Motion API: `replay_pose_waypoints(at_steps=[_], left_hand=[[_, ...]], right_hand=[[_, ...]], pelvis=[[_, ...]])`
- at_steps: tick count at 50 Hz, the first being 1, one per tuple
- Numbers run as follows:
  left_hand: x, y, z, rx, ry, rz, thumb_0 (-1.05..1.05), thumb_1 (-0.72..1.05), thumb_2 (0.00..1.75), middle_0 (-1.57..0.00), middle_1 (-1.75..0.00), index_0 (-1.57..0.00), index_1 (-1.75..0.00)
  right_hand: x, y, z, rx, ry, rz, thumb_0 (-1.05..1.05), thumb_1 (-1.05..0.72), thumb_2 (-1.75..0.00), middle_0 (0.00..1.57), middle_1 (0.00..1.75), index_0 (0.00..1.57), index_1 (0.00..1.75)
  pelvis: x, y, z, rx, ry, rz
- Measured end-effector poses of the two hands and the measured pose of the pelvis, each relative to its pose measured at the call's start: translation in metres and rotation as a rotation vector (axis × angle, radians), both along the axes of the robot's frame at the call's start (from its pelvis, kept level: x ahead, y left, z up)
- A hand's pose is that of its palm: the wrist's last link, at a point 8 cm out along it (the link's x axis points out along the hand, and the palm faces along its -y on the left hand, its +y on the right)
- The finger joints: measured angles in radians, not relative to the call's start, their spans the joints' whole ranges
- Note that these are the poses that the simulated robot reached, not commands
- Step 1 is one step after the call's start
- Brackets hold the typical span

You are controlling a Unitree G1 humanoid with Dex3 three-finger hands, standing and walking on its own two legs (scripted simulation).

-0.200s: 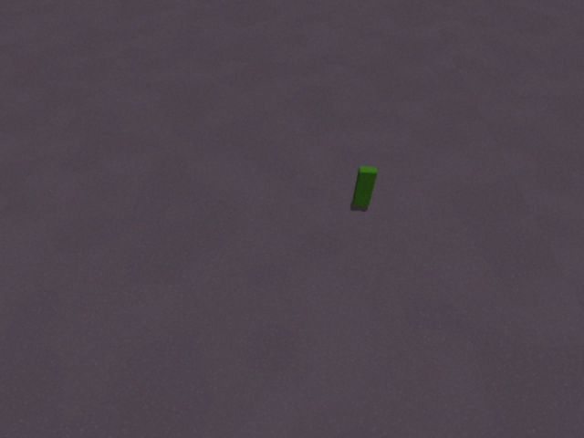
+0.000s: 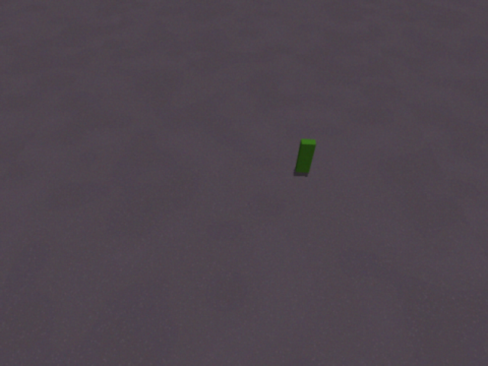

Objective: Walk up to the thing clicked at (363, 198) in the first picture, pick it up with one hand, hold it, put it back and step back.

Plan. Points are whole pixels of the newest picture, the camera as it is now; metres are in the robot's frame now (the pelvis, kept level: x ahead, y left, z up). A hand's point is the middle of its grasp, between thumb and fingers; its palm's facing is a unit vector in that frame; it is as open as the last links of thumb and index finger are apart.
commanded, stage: stand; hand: left
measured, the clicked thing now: (305, 156) +1.21 -0.33 -0.68
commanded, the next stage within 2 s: walk up in 0.92 s
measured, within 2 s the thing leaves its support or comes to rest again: neither
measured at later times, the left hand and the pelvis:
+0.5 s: hand out of the picture +0.08 +0.25 -0.16, palm faces -0.03 -0.94 -0.33, open 7.3 cm; pelvis +0.01 +0.00 +0.00, yaw +0 degrees
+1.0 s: hand out of the picture +0.09 +0.25 -0.16, palm faces -0.07 -0.94 -0.33, open 7.3 cm; pelvis +0.01 +0.00 +0.00, yaw -3 degrees
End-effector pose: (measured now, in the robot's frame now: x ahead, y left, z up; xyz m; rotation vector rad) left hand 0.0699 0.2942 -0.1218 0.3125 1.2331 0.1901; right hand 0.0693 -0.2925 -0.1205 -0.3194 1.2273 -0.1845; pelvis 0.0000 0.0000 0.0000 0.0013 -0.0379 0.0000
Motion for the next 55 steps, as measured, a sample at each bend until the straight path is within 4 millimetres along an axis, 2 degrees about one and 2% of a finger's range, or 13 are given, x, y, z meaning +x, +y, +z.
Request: replay_pose_waypoints(at_steps=[47, 51, 55], left_hand=[[0.013, 0.001, 0.002, -0.002, -0.011, -0.008, 0.00, 0.91, 0.90, -0.21, -0.30, -0.21, -0.30], [0.021, 0.005, 0.002, 0.001, 0.019, -0.066, 0.00, 0.91, 0.90, -0.21, -0.30, -0.21, -0.30], [0.046, 0.002, 0.010, 0.013, 0.013, -0.115, 0.01, 0.91, 0.90, -0.21, -0.30, -0.21, -0.30]], right_hand=[[0.010, -0.002, 0.002, -0.001, -0.010, -0.006, 0.00, -0.91, -0.89, 0.21, 0.30, 0.20, 0.30], [0.004, -0.019, 0.007, -0.015, -0.105, -0.057, 0.00, -0.91, -0.89, 0.21, 0.30, 0.21, 0.30], [-0.014, -0.051, 0.011, -0.058, -0.096, -0.102, 0.00, -0.90, -0.89, 0.21, 0.30, 0.21, 0.30]], pelvis=[[0.009, 0.000, 0.000, 0.000, 0.005, -0.008], [0.014, -0.005, -0.005, 0.016, 0.011, -0.071], [0.026, -0.020, -0.007, 0.026, 0.006, -0.112]])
